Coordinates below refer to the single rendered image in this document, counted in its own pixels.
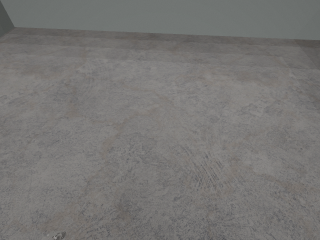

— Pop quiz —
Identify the left robot hand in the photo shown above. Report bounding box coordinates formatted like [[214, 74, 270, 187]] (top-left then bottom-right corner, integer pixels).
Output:
[[41, 230, 66, 240]]

